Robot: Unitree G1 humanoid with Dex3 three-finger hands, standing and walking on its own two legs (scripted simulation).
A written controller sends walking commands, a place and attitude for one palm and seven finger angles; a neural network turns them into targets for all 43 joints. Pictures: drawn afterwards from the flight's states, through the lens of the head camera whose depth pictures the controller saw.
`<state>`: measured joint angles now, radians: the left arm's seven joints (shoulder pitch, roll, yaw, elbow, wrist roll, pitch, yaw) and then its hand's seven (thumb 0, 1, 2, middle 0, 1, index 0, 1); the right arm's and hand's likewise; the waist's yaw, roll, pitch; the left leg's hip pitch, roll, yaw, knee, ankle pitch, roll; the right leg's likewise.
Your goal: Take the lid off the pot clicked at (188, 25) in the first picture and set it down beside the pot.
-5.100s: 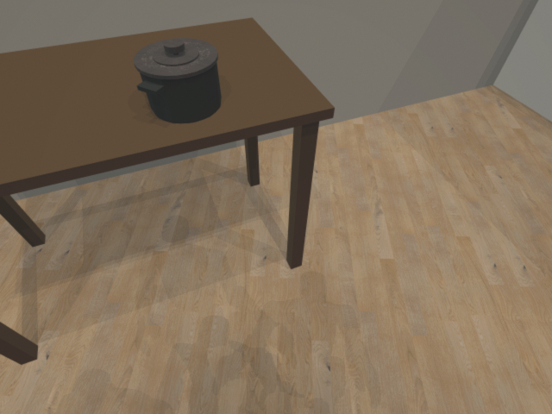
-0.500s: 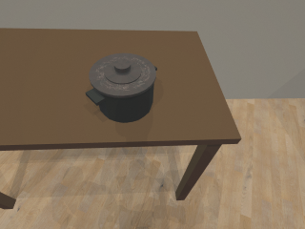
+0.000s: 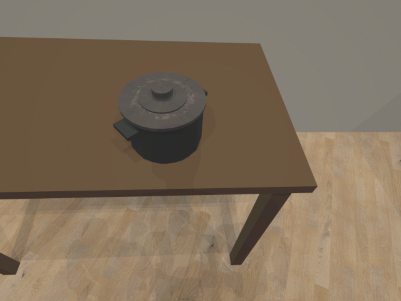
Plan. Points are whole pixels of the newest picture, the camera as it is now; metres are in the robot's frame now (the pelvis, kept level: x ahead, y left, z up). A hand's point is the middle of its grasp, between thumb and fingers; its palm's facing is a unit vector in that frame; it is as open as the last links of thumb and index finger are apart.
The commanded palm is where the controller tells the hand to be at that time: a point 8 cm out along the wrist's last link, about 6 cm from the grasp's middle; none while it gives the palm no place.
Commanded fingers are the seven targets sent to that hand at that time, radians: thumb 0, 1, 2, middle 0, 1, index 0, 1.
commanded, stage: look again from close up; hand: left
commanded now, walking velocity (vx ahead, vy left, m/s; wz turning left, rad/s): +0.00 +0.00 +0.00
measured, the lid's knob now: (162, 89) +0.48 +0.12 +0.16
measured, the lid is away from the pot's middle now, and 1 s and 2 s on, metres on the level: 0.00 0.00 0.00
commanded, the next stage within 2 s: lift the closed hand beside the body in 0.02 s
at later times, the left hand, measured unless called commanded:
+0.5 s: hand out of the picture +0.10 +0.19 -0.03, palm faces +0.20 -0.94 -0.26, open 4.7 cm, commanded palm +0.06 +0.25 +0.02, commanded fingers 0.00 0.90 0.90 -1.08 -1.26 -1.08 -1.26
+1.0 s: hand out of the picture +0.09 +0.22 +0.06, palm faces +0.27 -0.87 -0.41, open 3.1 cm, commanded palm +0.04 +0.26 +0.11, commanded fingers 0.00 0.90 0.90 -1.30 -1.50 -1.30 -1.50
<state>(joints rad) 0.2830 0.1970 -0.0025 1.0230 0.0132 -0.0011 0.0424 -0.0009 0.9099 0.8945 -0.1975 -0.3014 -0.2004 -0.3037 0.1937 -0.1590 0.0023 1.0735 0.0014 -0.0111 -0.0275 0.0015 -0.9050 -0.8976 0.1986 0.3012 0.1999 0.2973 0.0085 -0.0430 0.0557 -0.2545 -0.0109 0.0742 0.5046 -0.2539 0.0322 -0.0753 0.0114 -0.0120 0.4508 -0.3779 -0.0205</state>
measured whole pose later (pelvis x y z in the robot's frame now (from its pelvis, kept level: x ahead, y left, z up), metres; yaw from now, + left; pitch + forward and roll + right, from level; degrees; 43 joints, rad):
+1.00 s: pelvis -0.04 -0.01 +0.01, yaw +1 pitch -5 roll +0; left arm 0.71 0.29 0.17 -0.29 -0.03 -0.08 0.06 0.01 0.90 0.89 -1.28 -1.49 -1.29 -1.49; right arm 0.22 -0.20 0.02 0.62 0.01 -0.10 -0.07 0.01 -0.90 -0.90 0.20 0.30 0.20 0.30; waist 0.05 0.05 0.04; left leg -0.17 0.01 0.05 0.39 -0.14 0.02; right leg 0.01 0.04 -0.05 0.34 -0.27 -0.04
